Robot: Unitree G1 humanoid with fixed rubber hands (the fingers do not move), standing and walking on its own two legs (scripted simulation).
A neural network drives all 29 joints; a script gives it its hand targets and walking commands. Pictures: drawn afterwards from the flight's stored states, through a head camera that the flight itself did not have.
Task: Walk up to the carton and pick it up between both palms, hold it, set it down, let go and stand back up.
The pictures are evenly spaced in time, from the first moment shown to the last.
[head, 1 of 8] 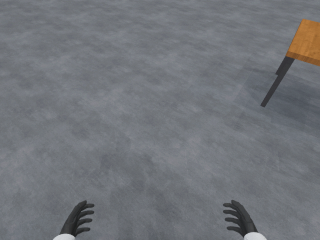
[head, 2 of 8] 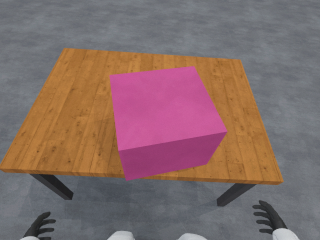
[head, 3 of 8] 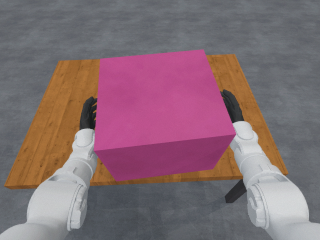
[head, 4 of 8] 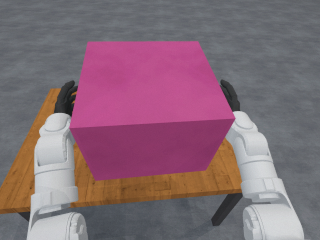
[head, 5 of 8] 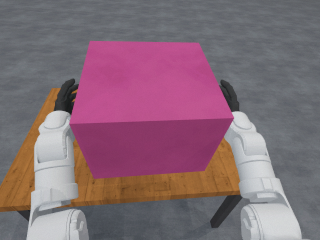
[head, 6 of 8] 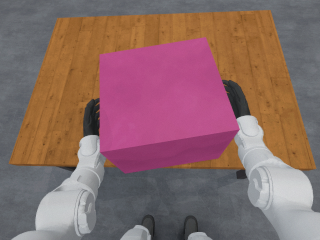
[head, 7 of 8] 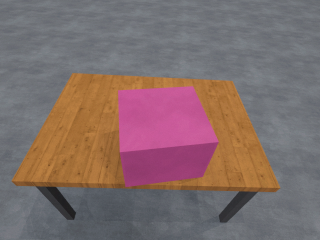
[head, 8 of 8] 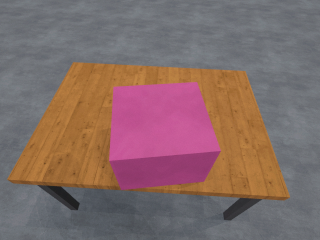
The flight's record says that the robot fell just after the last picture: no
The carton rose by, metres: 0.25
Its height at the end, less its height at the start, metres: +0.00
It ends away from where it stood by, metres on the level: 0.01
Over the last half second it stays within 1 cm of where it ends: yes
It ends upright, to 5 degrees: yes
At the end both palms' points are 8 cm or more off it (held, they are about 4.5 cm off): yes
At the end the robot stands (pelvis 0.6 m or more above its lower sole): yes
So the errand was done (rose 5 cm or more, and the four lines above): yes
